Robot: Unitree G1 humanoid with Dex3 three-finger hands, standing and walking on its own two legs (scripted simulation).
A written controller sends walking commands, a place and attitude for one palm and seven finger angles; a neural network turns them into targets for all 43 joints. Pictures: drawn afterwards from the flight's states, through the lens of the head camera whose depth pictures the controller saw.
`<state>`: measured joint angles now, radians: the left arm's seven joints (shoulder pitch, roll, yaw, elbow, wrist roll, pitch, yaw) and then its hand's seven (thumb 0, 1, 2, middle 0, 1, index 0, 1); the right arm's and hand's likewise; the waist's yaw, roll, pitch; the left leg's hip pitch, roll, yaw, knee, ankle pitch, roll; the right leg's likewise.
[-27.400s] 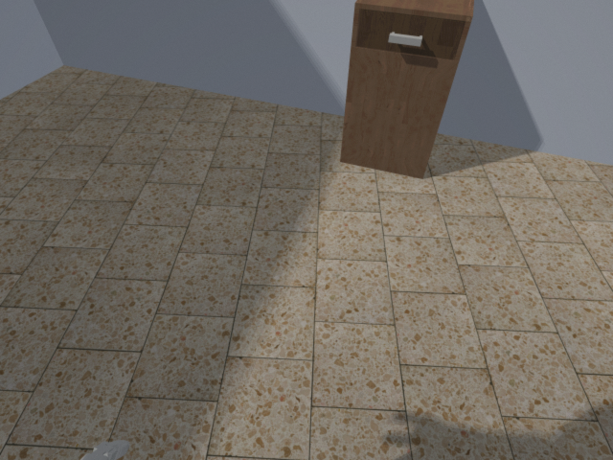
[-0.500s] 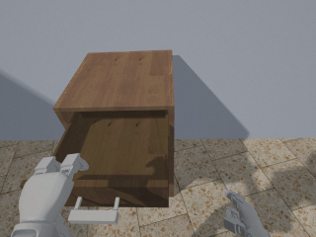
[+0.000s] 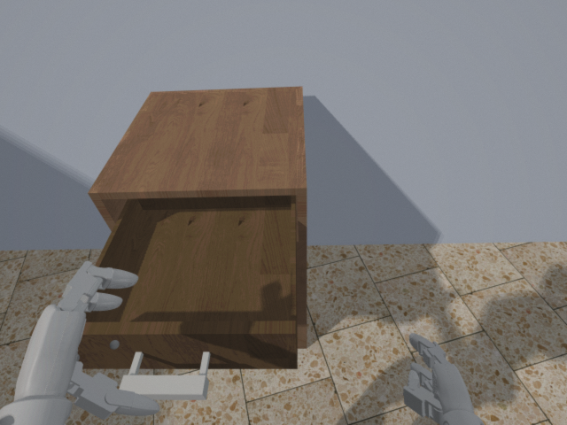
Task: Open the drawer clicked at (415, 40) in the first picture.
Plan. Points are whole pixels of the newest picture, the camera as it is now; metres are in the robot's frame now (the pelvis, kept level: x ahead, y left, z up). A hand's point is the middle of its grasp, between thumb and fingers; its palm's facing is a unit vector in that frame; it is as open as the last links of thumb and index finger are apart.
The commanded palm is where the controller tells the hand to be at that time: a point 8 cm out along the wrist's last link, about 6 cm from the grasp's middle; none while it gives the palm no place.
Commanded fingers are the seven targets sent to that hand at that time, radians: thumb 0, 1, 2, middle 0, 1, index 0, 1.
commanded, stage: draw the hand back to the body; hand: left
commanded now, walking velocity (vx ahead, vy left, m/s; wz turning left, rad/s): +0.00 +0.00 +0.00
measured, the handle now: (168, 372) +0.21 +0.22 -0.08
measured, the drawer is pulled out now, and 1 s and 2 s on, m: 0.29 0.29 0.29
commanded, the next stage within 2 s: step back with the hand held close in 0.88 s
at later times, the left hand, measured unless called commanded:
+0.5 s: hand (96, 315) +0.18 +0.22 +0.16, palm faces +0.38 -0.83 -0.42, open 10.2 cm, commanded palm +0.13 +0.26 +0.18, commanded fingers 0.00 0.62 0.78 -0.22 -0.48 -0.22 -0.48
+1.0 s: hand (90, 314) +0.18 +0.22 +0.17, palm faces +0.41 -0.82 -0.40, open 7.4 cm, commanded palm +0.13 +0.26 +0.18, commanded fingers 0.00 0.90 0.90 -0.20 -0.30 -0.20 -0.30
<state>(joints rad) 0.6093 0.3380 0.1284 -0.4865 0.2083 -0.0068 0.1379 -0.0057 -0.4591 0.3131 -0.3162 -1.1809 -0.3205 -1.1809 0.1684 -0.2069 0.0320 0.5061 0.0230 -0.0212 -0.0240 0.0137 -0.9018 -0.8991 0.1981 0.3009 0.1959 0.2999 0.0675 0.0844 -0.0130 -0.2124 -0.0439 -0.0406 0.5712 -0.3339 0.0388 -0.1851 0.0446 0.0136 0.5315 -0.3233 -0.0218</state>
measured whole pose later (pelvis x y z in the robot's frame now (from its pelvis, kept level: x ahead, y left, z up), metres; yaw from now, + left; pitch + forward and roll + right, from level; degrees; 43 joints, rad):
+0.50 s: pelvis +0.01 -0.02 +0.01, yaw +1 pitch -2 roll +0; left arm 0.58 0.33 0.26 -0.50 -0.05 -0.10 0.11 0.00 0.28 0.63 -0.26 -0.70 -0.26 -0.70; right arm 0.18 -0.21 0.01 0.62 0.01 -0.12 -0.07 0.01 -0.90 -0.90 0.20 0.30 0.20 0.30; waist 0.05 0.07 -0.01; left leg -0.14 -0.03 -0.07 0.45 -0.28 0.02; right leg -0.10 0.05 -0.01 0.41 -0.27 -0.04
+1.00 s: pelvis +0.00 -0.02 +0.01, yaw +1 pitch -3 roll +0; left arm 0.54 0.33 0.28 -0.46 -0.06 -0.10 0.11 0.01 0.88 0.89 -0.22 -0.31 -0.22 -0.31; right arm 0.17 -0.21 0.01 0.62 0.01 -0.11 -0.06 0.01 -0.90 -0.90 0.20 0.30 0.20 0.30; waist 0.06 0.07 -0.01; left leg -0.11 -0.03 -0.07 0.42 -0.26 0.01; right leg -0.08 0.06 -0.01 0.37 -0.25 -0.05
